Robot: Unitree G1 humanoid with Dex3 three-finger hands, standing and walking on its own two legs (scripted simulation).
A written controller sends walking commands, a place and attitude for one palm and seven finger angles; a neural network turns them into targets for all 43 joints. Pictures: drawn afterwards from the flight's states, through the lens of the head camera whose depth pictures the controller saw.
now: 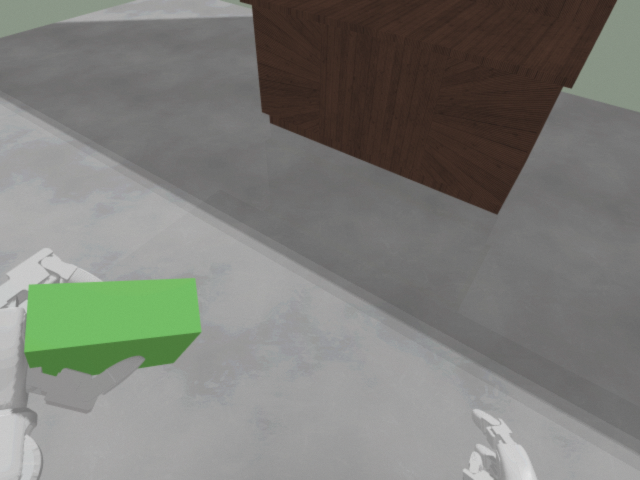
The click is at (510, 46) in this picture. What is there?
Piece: table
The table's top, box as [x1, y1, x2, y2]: [240, 0, 602, 88]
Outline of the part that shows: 240,0 242,2 571,88 602,28 467,0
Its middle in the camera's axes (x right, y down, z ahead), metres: +0.40 -1.01 +1.74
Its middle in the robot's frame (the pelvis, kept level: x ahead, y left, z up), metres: +2.00 -0.30 -0.08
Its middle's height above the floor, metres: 0.69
